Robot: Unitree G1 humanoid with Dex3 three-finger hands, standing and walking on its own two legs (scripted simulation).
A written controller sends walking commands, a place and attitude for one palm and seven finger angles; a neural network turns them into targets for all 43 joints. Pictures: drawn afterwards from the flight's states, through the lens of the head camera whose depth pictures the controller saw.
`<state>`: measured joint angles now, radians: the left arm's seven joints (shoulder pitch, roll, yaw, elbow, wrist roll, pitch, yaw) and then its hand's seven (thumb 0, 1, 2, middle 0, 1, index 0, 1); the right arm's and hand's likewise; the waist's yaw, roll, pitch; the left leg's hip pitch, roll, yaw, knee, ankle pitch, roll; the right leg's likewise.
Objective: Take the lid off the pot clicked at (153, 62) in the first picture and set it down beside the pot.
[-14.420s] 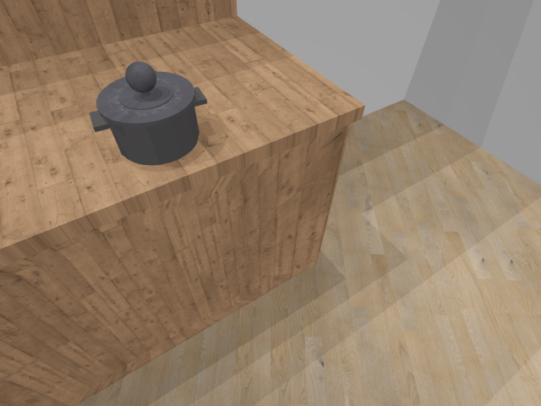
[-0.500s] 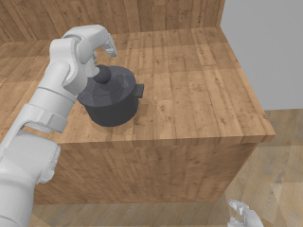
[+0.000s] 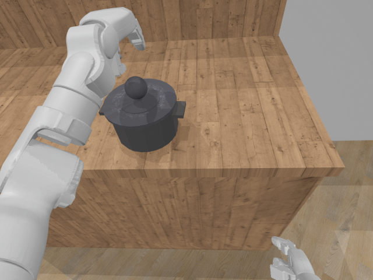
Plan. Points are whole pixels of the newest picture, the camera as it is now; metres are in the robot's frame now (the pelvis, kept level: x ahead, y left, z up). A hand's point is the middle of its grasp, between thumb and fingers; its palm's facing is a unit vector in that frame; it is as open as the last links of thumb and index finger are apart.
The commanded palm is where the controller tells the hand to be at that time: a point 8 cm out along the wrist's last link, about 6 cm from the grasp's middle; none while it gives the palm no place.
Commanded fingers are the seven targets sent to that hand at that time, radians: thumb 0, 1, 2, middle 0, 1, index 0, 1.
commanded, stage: move the open hand above the knob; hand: left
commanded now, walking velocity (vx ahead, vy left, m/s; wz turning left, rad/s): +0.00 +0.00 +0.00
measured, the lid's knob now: (136, 87) +0.49 +0.13 +0.17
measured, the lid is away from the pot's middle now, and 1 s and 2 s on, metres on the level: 0.00 0.00 0.00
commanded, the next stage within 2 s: lower the open fingers around the knob in 1.14 s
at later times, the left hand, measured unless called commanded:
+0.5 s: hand (131, 67) +0.44 +0.11 +0.25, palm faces -0.13 -0.03 -0.99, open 9.9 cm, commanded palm +0.42 +0.13 +0.32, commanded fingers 0.00 -0.39 1.74 -0.89 -0.08 -0.89 -0.08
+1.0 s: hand (118, 66) +0.44 +0.14 +0.25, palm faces -0.14 -0.04 -0.99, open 9.9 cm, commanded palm +0.42 +0.14 +0.32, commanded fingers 0.00 -0.39 1.74 -0.89 -0.08 -0.89 -0.08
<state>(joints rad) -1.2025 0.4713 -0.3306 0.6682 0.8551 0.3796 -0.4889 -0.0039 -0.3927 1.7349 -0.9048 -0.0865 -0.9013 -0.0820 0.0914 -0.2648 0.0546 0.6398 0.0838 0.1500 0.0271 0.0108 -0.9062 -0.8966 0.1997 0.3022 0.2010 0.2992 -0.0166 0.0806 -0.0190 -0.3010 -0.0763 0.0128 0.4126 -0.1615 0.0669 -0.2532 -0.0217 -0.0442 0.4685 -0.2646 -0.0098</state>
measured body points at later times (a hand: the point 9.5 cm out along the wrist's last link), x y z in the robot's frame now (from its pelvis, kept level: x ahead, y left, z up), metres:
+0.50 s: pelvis +0.01 -0.01 +0.00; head +0.02 -0.05 +0.45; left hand +0.45 +0.11 +0.30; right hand +0.18 -0.24 -0.12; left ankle +0.03 +0.08 -0.74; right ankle -0.02 -0.11 -0.74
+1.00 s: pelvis +0.00 -0.01 +0.00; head +0.01 -0.05 +0.45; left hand +0.44 +0.13 +0.31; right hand +0.19 -0.24 -0.12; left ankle +0.03 +0.08 -0.74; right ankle -0.02 -0.11 -0.74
